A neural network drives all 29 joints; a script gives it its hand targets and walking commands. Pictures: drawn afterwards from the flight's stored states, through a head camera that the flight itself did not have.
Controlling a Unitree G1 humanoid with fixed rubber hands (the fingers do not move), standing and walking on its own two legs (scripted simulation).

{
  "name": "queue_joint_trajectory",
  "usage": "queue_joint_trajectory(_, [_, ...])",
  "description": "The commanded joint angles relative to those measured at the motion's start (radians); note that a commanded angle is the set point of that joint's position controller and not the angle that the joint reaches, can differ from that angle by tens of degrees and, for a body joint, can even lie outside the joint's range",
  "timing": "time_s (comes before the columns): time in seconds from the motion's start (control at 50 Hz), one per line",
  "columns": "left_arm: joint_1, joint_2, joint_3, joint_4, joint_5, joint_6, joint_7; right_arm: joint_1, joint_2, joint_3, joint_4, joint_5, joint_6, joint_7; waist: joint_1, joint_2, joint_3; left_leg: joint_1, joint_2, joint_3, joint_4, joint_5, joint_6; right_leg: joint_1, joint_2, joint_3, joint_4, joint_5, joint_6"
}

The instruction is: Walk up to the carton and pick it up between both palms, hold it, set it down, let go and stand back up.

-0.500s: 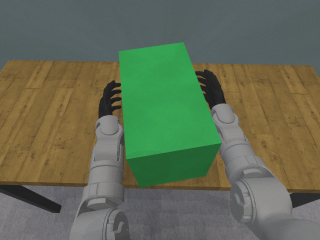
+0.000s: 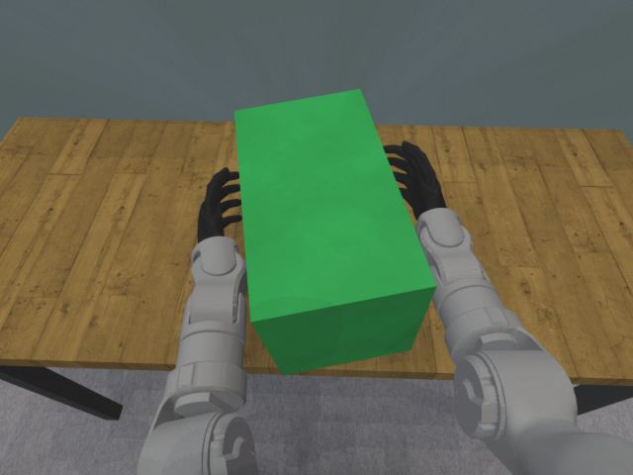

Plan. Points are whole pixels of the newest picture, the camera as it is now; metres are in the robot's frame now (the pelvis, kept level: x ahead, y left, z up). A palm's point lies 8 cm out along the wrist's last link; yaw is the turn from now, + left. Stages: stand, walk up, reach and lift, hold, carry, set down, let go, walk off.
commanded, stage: set down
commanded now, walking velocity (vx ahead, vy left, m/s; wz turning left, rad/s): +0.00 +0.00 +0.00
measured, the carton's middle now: (322, 230) +0.41 +0.01 +0.03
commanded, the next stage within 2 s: none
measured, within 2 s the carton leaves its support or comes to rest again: rests again in 0.94 s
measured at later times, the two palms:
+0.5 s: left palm (215, 235) +0.38 +0.14 +0.07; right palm (425, 203) +0.43 -0.12 +0.08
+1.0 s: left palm (215, 243) +0.38 +0.15 +0.05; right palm (427, 205) +0.43 -0.13 +0.07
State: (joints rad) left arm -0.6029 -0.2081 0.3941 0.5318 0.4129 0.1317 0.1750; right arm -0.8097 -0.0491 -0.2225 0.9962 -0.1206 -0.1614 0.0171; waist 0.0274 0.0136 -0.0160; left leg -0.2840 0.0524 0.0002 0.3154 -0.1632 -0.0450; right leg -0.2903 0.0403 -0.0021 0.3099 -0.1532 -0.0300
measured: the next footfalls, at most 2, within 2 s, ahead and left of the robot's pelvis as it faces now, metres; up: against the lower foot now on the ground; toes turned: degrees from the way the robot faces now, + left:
none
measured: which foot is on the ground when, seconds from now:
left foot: down 0.00-1.00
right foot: down 0.00-1.00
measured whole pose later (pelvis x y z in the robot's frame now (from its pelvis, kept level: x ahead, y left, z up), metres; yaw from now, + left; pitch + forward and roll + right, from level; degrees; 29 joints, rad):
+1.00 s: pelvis +0.00 +0.00 +0.00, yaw +0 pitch +8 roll +0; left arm -0.63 -0.23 0.44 0.63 0.33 0.05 0.25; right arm -0.82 -0.10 -0.17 1.03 0.03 -0.15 0.03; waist 0.04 0.01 -0.02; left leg -0.30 0.05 0.00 0.32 -0.16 -0.04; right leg -0.31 0.04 0.00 0.31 -0.15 -0.03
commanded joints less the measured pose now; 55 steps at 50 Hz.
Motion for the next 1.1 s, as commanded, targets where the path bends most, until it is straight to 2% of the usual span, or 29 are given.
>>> queue_joint_trajectory(0.0, [-0.56, -0.475, -0.157, -0.017, 0.004, -0.09, -0.07, -0.473, 0.512, 0.102, 0.033, -0.07, -0.049, 0.155, 0.168, -0.01, -0.556, 0.222, -0.013, 0.133, 0.033, 0.43, 0.011, 0.153, 0.015, -0.057, -0.006, 0.271, 0.011])
queue_joint_trajectory(0.06, [-0.602, -0.468, -0.167, -0.019, -0.018, -0.113, -0.07, -0.495, 0.516, 0.111, 0.031, -0.063, -0.056, 0.15, 0.156, -0.034, -0.617, 0.234, -0.009, 0.132, 0.049, 0.473, 0.01, 0.154, 0.027, -0.061, 0.011, 0.316, 0.005])
queue_joint_trajectory(0.08, [-0.567, -0.482, -0.188, -0.024, -0.027, -0.11, -0.076, -0.456, 0.493, 0.099, 0.044, -0.079, -0.058, 0.148, 0.122, -0.018, -0.572, 0.219, -0.013, 0.122, 0.049, 0.473, 0.005, 0.139, 0.019, -0.068, 0.01, 0.351, 0.007])
queue_joint_trajectory(0.12, [-0.555, -0.445, -0.146, 0.01, -0.016, -0.107, -0.075, -0.442, 0.505, 0.091, 0.057, -0.093, -0.036, 0.151, 0.155, -0.063, -0.561, 0.196, -0.014, 0.136, 0.035, 0.412, 0.017, 0.161, 0.011, -0.059, 0.002, 0.289, 0.019])
queue_joint_trajectory(0.16, [-0.591, -0.468, -0.188, -0.043, -0.031, -0.114, -0.072, -0.46, 0.502, 0.101, 0.042, -0.081, -0.055, 0.151, 0.132, -0.016, -0.612, 0.212, -0.018, 0.132, 0.053, 0.475, 0.007, 0.158, 0.018, -0.067, 0.019, 0.351, 0.015])
queue_joint_trajectory(0.22, [-0.536, -0.458, -0.128, 0.025, 0.002, -0.105, -0.089, -0.442, 0.485, 0.076, 0.049, -0.109, -0.045, 0.148, 0.151, -0.043, -0.52, 0.185, -0.018, 0.131, 0.025, 0.398, 0.02, 0.168, 0.011, -0.058, -0.006, 0.279, 0.015])
queue_joint_trajectory(0.24, [-0.535, -0.436, -0.137, 0.026, -0.013, -0.108, -0.087, -0.439, 0.456, 0.066, 0.052, -0.107, -0.048, 0.144, 0.129, -0.064, -0.533, 0.182, -0.022, 0.136, 0.02, 0.376, 0.018, 0.173, 0.017, -0.056, -0.01, 0.239, 0.016])
queue_joint_trajectory(0.26, [-0.527, -0.458, -0.13, 0.014, -0.005, -0.114, -0.085, -0.441, 0.527, 0.086, 0.041, -0.111, -0.049, 0.148, 0.148, -0.062, -0.556, 0.152, -0.021, 0.135, 0.023, 0.377, 0.02, 0.205, 0.008, -0.054, 0.005, 0.312, 0.018])
queue_joint_trajectory(0.32, [-0.52, -0.447, -0.119, 0.0, 0.004, -0.112, -0.093, -0.414, 0.484, 0.048, 0.053, -0.118, -0.036, 0.149, 0.136, -0.052, -0.514, 0.17, -0.026, 0.137, 0.011, 0.385, 0.02, 0.202, 0.01, -0.056, 0.003, 0.292, 0.027])
queue_joint_trajectory(0.34, [-0.477, -0.42, -0.092, 0.013, 0.02, -0.113, -0.094, -0.42, 0.488, 0.094, 0.028, -0.101, -0.051, 0.149, 0.176, -0.063, -0.545, 0.153, -0.027, 0.143, 0.014, 0.405, 0.03, 0.218, 0.006, -0.047, 0.017, 0.333, 0.026])
queue_joint_trajectory(0.36, [-0.5, -0.43, -0.078, 0.042, 0.022, -0.117, -0.102, -0.429, 0.482, 0.044, 0.047, -0.125, -0.041, 0.145, 0.147, -0.083, -0.477, 0.145, -0.025, 0.142, 0.004, 0.375, 0.032, 0.196, 0.008, -0.05, 0.003, 0.287, 0.028])
queue_joint_trajectory(0.42, [-0.502, -0.409, -0.082, 0.012, 0.043, -0.112, -0.084, -0.393, 0.461, 0.059, 0.067, -0.097, -0.038, 0.163, 0.168, -0.024, -0.501, 0.144, -0.027, 0.146, 0.004, 0.37, 0.022, 0.209, 0.012, -0.044, 0.007, 0.245, 0.011])
queue_joint_trajectory(0.5, [-0.511, -0.451, -0.069, 0.01, 0.053, -0.124, -0.093, -0.391, 0.494, 0.017, 0.075, -0.155, -0.031, 0.155, 0.139, -0.073, -0.475, 0.17, -0.023, 0.136, 0.003, 0.381, 0.03, 0.176, 0.015, -0.054, -0.002, 0.243, 0.017])
queue_joint_trajectory(0.52, [-0.523, -0.434, -0.078, -0.006, 0.044, -0.123, -0.09, -0.399, 0.468, 0.004, 0.088, -0.147, -0.028, 0.162, 0.138, -0.044, -0.497, 0.165, -0.022, 0.133, 0.008, 0.401, 0.021, 0.178, 0.007, -0.05, 0.001, 0.252, 0.016])
queue_joint_trajectory(0.54, [-0.443, -0.405, -0.042, 0.033, 0.072, -0.11, -0.095, -0.36, 0.474, 0.023, 0.053, -0.153, -0.028, 0.155, 0.166, -0.056, -0.446, 0.157, -0.026, 0.139, 0.004, 0.392, 0.026, 0.208, 0.008, -0.052, 0.009, 0.291, 0.018])
queue_joint_trajectory(0.56, [-0.45, -0.424, -0.062, 0.037, 0.05, -0.103, -0.101, -0.354, 0.466, 0.006, 0.054, -0.168, -0.032, 0.153, 0.132, -0.085, -0.423, 0.17, -0.022, 0.13, 0.006, 0.395, 0.027, 0.185, 0.013, -0.065, 0.007, 0.284, 0.031])
queue_joint_trajectory(0.58, [-0.422, -0.361, -0.086, 0.051, 0.032, -0.108, -0.091, -0.34, 0.383, 0.011, 0.054, -0.131, -0.044, 0.136, 0.128, -0.065, -0.494, 0.149, -0.026, 0.139, 0.019, 0.409, 0.022, 0.218, 0.009, -0.048, 0.023, 0.344, 0.023])
queue_joint_trajectory(0.62, [-0.446, -0.362, -0.056, 0.017, 0.04, -0.123, -0.094, -0.339, 0.436, -0.011, 0.072, -0.169, -0.036, 0.141, 0.124, -0.074, -0.467, 0.147, -0.03, 0.14, 0.014, 0.39, 0.028, 0.219, 0.005, -0.053, 0.022, 0.31, 0.033])
queue_joint_trajectory(0.66, [-0.454, -0.264, 0.001, 0.015, 0.059, -0.12, -0.075, -0.344, 0.318, -0.005, 0.06, -0.132, -0.035, 0.141, 0.165, -0.037, -0.473, 0.183, -0.027, 0.143, -0.002, 0.373, 0.032, 0.218, 0.004, -0.046, 0.009, 0.238, 0.029])
queue_joint_trajectory(0.7, [-0.431, -0.248, -0.009, -0.004, 0.053, -0.115, -0.055, -0.382, 0.314, 0.008, -0.004, -0.12, -0.034, 0.126, 0.191, -0.068, -0.481, 0.136, -0.032, 0.161, 0.013, 0.386, 0.03, 0.226, 0.014, -0.047, 0.022, 0.266, 0.029])
queue_joint_trajectory(0.72, [-0.444, -0.182, -0.002, 0.035, 0.031, -0.117, -0.049, -0.365, 0.216, -0.009, 0.049, -0.108, -0.023, 0.111, 0.152, -0.064, -0.449, 0.149, -0.032, 0.144, 0.003, 0.357, 0.033, 0.228, 0.007, -0.046, 0.007, 0.258, 0.025])
queue_joint_trajectory(0.74, [-0.404, -0.1, 0.008, 0.038, 0.011, -0.121, -0.033, -0.367, 0.148, 0.039, 0.026, -0.055, -0.026, 0.093, 0.173, -0.109, -0.487, 0.134, -0.029, 0.146, 0.026, 0.391, 0.034, 0.238, 0.006, -0.038, 0.025, 0.347, 0.035])
queue_joint_trajectory(0.78, [-0.401, -0.048, -0.021, -0.001, -0.03, -0.11, -0.004, -0.373, 0.053, 0.059, 0.008, 0.011, -0.017, 0.067, 0.158, -0.034, -0.465, 0.144, -0.025, 0.138, 0.038, 0.429, 0.025, 0.225, 0.012, -0.043, 0.033, 0.343, 0.024])
queue_joint_trajectory(0.8, [-0.389, -0.023, -0.038, -0.025, -0.048, -0.119, 0.022, -0.375, -0.007, 0.091, -0.008, 0.044, -0.021, 0.044, 0.167, -0.067, -0.496, 0.132, -0.027, 0.131, 0.055, 0.446, 0.023, 0.227, 0.02, -0.037, 0.039, 0.368, 0.021])
queue_joint_trajectory(0.82, [-0.421, -0.024, -0.035, -0.033, -0.055, -0.125, 0.043, -0.42, -0.022, 0.101, 0.015, 0.073, -0.016, 0.04, 0.185, -0.027, -0.493, 0.113, -0.028, 0.135, 0.057, 0.438, 0.019, 0.215, 0.028, -0.031, 0.035, 0.334, 0.014])
queue_joint_trajectory(0.88, [-0.427, 0.07, -0.093, -0.005, -0.132, -0.105, 0.086, -0.482, -0.165, 0.172, -0.01, 0.187, 0.004, 0.012, 0.186, -0.023, -0.524, 0.124, -0.015, 0.127, 0.073, 0.433, 0.005, 0.159, 0.05, -0.029, 0.028, 0.299, 0.0])
queue_joint_trajectory(0.9, [-0.432, 0.046, -0.106, 0.02, -0.156, -0.101, 0.088, -0.488, -0.131, 0.214, 0.012, 0.212, 0.007, -0.003, 0.188, -0.066, -0.48, 0.092, -0.028, 0.126, 0.078, 0.418, 0.02, 0.148, 0.044, -0.02, 0.027, 0.321, 0.003])
queue_joint_trajectory(0.96, [-0.455, 0.093, -0.138, 0.057, -0.212, -0.105, 0.102, -0.489, -0.219, 0.248, 0.031, 0.261, 0.023, -0.022, 0.166, -0.057, -0.532, 0.078, -0.032, 0.117, 0.076, 0.363, 0.002, 0.177, 0.056, -0.003, 0.046, 0.346, 0.0])
queue_joint_trajectory(1.08, [-0.424, 0.092, -0.188, -0.045, -0.239, -0.129, 0.128, -0.478, -0.271, 0.315, 0.01, 0.368, 0.0, -0.016, 0.178, 0.036, -0.711, 0.164, -0.025, 0.089, 0.141, 0.539, -0.029, 0.103, 0.074, -0.001, 0.059, 0.418, -0.028])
